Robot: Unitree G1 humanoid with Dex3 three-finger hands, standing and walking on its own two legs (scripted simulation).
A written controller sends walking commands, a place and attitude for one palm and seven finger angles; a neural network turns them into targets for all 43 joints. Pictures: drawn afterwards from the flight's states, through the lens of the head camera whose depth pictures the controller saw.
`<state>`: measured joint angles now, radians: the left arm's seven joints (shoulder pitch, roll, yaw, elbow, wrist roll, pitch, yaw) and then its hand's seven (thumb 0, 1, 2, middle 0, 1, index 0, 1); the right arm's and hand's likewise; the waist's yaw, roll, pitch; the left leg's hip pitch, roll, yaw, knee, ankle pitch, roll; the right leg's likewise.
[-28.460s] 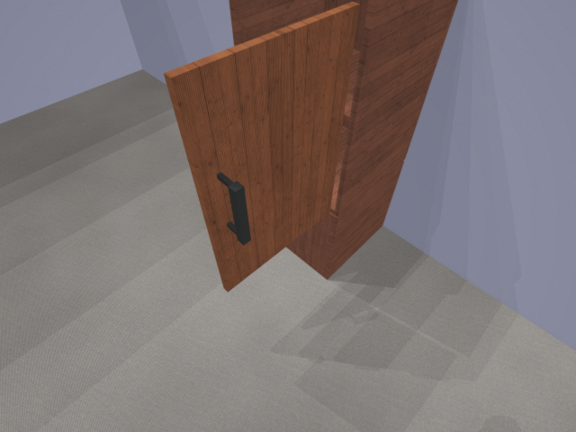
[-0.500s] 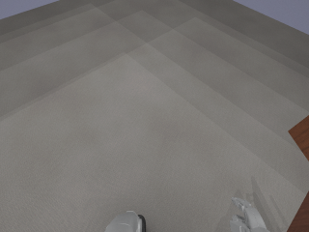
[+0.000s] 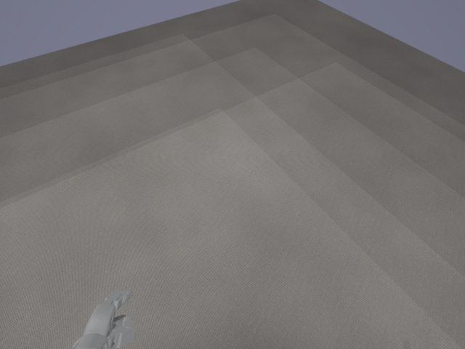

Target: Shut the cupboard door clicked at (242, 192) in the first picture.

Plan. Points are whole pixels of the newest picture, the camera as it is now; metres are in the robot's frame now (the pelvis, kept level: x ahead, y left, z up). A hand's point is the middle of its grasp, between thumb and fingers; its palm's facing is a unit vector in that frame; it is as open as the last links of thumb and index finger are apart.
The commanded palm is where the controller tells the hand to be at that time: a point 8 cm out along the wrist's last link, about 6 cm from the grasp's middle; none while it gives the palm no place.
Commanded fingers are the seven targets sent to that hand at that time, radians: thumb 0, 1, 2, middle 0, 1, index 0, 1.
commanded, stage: walk to a spot facing it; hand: left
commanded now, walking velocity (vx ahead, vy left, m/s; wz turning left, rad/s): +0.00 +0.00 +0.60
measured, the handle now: out of the picture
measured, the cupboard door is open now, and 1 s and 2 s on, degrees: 59 59 59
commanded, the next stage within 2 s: turn to face it in 0.32 s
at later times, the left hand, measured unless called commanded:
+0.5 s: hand out of the picture +0.00 +0.23 -0.19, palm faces +0.36 -0.88 -0.30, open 7.4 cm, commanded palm none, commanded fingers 0.00 0.90 0.90 -0.20 -0.30 -0.20 -0.30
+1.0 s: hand out of the picture +0.10 +0.19 -0.17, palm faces +0.18 -0.96 -0.19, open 7.4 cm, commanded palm none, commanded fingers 0.00 0.90 0.90 -0.20 -0.30 -0.20 -0.30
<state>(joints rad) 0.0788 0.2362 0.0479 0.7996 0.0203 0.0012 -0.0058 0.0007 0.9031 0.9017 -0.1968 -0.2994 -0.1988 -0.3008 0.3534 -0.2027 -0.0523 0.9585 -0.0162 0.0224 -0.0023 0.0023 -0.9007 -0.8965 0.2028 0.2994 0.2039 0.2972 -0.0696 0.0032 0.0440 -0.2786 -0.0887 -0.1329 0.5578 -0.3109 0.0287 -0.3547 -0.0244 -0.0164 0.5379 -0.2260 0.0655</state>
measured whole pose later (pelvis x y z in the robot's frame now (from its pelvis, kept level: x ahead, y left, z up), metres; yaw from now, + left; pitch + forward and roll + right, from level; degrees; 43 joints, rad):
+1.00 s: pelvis +0.11 +0.01 +0.00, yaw +5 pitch +2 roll +1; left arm 0.29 0.16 0.07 0.96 0.03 0.05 0.01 0.00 0.90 0.90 -0.20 -0.30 -0.20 -0.30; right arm 0.16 -0.20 -0.04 0.94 0.00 0.04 -0.04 0.00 -0.91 -0.90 0.20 0.30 0.20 0.30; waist 0.04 -0.04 0.07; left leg -0.32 -0.01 0.03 0.65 -0.39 -0.04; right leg -0.30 0.02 0.10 0.55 -0.27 0.00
